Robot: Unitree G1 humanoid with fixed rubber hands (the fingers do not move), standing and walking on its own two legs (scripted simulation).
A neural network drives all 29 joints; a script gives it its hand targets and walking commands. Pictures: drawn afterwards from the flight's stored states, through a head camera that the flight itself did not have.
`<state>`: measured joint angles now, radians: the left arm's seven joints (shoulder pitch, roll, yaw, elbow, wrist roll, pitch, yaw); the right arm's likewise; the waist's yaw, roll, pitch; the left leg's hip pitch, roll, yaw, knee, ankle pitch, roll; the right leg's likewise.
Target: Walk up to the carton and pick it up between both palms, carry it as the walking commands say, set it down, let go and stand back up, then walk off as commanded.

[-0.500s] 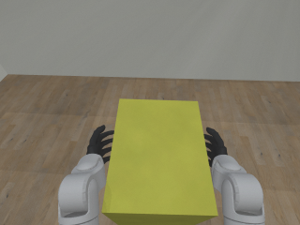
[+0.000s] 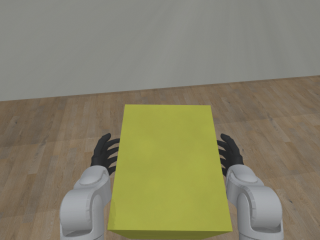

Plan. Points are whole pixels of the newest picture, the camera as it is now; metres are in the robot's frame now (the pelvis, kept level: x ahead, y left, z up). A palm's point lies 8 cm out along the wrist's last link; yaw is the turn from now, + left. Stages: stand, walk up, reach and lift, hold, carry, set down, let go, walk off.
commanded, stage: carry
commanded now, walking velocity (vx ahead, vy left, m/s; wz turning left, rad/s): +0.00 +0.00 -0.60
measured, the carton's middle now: (166, 178) +0.28 +0.00 +0.03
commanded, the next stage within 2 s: hold in 1.92 s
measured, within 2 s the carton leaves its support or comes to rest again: neither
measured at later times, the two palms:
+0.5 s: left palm (177, 170) +0.27 -0.02 +0.08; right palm (307, 197) +0.21 -0.30 +0.07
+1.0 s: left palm (185, 176) +0.24 -0.04 +0.10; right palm out of the picture +0.18 -0.31 +0.09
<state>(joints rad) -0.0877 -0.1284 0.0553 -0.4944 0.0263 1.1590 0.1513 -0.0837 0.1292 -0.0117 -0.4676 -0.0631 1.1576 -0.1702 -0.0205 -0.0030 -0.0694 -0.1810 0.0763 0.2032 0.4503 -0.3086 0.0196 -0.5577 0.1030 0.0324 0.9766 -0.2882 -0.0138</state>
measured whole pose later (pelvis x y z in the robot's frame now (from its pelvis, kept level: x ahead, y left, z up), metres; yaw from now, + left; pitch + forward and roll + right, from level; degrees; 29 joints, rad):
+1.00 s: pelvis -0.04 -0.12 -0.01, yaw -12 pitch +2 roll +1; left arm -0.10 -0.13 0.06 -0.43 0.04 1.19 0.15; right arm -0.07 0.13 -0.02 -0.40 -0.06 1.17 -0.17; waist -0.02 -0.02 -0.12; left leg -0.27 0.04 0.18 0.56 -0.33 0.03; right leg -0.38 0.02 -0.01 0.55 -0.20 -0.04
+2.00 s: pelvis -0.03 -0.11 -0.01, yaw -11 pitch +0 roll -1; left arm -0.15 -0.13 0.08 -0.08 0.12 0.94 0.10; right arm -0.12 0.13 -0.07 -0.06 -0.11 0.94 -0.13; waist -0.02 -0.01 -0.04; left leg -0.21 0.04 0.16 0.52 -0.31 0.03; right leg -0.29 0.03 -0.01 0.47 -0.17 -0.04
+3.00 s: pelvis -0.07 -0.12 -0.02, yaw -7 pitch +5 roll +0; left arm -0.52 -0.16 0.40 0.63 0.37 0.28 -0.02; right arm -0.46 0.17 -0.38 0.59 -0.32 0.32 -0.06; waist -0.02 0.00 0.09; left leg -0.48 0.00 0.08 0.69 -0.30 0.03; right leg -0.54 0.02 -0.01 0.64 -0.19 -0.04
